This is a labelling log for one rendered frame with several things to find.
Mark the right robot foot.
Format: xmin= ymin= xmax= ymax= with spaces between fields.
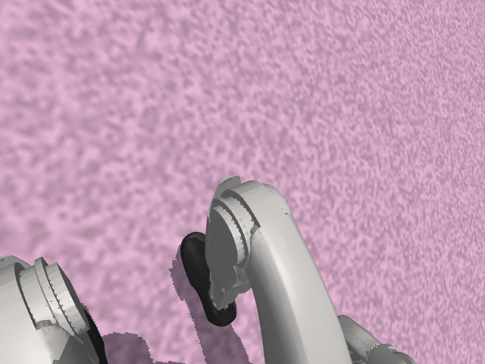
xmin=180 ymin=232 xmax=236 ymax=327

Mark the right robot arm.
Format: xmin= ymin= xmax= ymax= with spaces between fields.
xmin=367 ymin=344 xmax=417 ymax=364

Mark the left robot foot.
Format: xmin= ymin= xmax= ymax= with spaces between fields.
xmin=83 ymin=309 xmax=108 ymax=364

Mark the right robot hand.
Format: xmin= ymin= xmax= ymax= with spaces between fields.
xmin=338 ymin=315 xmax=382 ymax=364

